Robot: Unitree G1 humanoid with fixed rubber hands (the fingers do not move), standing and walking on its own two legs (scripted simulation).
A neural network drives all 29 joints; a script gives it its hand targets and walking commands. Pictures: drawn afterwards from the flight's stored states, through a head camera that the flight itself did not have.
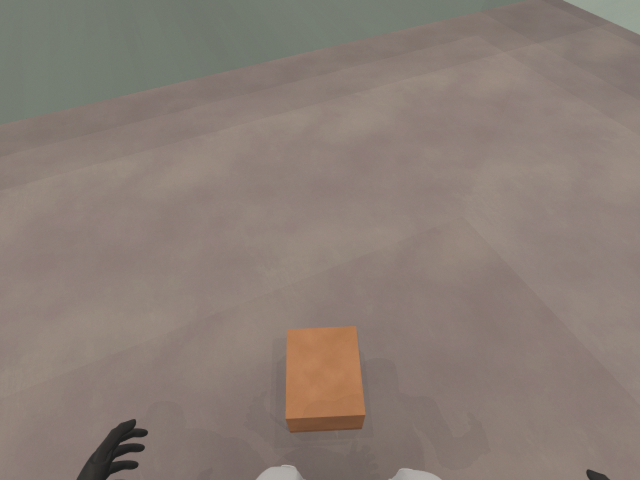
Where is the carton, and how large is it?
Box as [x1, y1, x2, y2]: [286, 326, 364, 432]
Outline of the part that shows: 355,326 287,329 286,421 290,432 361,428 364,418 364,406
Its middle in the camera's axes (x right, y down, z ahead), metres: +0.01 +0.41 +1.12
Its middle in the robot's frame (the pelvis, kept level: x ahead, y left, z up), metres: +0.47 +0.04 -0.66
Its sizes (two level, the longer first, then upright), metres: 0.246 0.204 0.151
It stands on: the floor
